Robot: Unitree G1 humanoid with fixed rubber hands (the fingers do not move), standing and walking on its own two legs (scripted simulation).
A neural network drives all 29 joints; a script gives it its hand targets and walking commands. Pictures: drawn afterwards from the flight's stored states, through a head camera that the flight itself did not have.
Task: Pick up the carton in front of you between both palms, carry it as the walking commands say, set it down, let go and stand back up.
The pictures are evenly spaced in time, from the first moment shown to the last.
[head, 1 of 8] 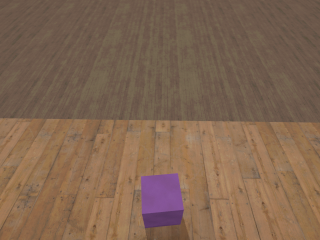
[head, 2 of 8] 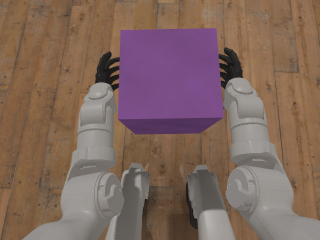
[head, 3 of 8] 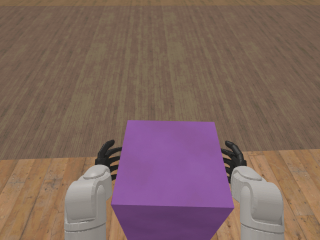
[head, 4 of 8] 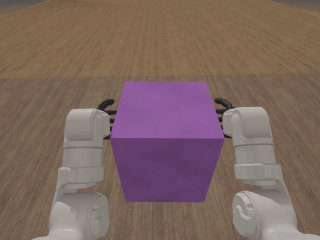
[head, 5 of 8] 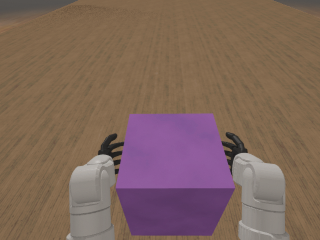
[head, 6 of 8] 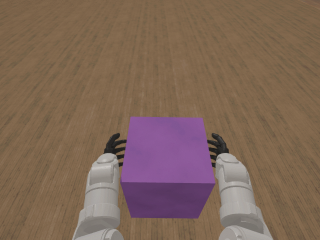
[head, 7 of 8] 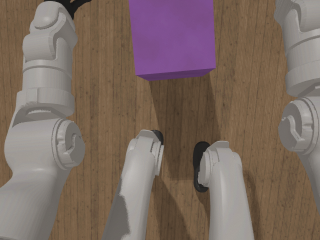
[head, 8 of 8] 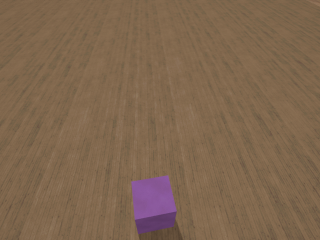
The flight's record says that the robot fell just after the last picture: no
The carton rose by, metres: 0.93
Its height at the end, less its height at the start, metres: +0.22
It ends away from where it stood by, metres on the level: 5.22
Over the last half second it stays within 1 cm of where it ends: yes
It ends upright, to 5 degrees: yes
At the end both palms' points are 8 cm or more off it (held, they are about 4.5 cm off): yes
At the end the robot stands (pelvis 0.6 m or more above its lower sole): yes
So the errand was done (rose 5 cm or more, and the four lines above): yes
